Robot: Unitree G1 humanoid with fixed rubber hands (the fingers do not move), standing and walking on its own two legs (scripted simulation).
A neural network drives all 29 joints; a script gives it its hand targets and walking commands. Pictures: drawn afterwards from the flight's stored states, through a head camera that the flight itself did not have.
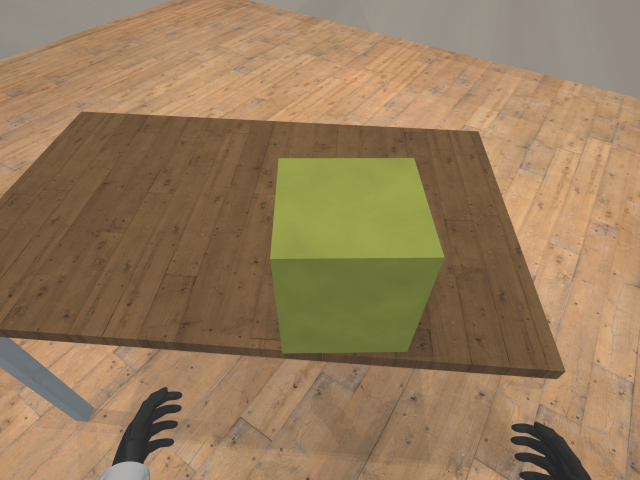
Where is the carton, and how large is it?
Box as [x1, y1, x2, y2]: [270, 158, 444, 352]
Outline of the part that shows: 279,158 270,261 282,352 406,351 444,257 414,159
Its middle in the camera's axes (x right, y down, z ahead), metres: +0.04 +0.03 +0.62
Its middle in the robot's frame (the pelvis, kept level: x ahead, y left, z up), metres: +0.46 +0.01 -0.01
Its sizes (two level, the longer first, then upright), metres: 0.210 0.200 0.250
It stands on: a table, 0.63 m high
